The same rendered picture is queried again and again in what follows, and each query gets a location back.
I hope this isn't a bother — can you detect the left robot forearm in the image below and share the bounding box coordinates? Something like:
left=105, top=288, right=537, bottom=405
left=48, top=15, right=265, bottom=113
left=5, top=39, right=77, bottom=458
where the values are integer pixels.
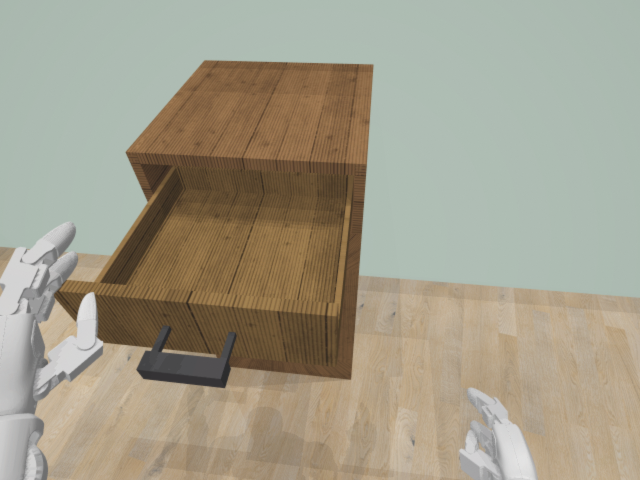
left=0, top=413, right=48, bottom=480

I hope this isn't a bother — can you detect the drawer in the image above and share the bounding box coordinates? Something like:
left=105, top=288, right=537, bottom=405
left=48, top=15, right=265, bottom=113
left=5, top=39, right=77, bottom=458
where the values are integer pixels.
left=54, top=166, right=354, bottom=367

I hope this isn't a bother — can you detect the cabinet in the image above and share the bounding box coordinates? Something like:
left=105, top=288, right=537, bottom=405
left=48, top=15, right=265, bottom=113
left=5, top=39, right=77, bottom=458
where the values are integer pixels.
left=126, top=60, right=374, bottom=380

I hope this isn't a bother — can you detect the robot left hand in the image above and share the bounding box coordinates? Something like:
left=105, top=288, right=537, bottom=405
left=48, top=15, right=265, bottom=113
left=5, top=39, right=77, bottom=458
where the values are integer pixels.
left=0, top=222, right=103, bottom=416

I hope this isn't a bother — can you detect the handle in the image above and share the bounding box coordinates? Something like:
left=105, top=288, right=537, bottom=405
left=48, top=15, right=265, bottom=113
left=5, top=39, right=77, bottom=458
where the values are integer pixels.
left=136, top=325, right=237, bottom=388

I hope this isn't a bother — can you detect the robot right hand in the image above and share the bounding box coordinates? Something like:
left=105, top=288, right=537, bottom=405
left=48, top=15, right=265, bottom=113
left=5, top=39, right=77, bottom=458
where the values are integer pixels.
left=459, top=387, right=538, bottom=480

